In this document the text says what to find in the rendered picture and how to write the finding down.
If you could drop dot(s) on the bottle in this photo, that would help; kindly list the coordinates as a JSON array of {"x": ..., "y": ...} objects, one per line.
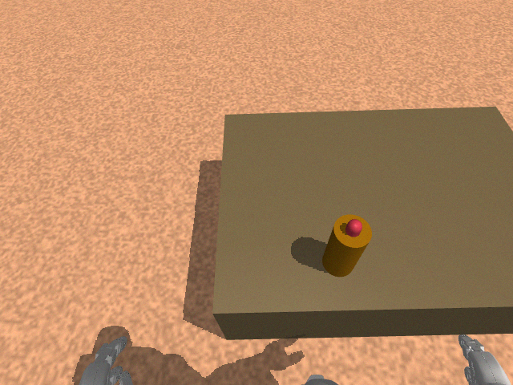
[{"x": 348, "y": 240}]

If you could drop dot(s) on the left robot hand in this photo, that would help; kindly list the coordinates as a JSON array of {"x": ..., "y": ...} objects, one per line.
[{"x": 100, "y": 373}]

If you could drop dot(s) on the right robot hand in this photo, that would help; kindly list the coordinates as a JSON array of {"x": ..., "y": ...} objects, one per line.
[{"x": 483, "y": 366}]

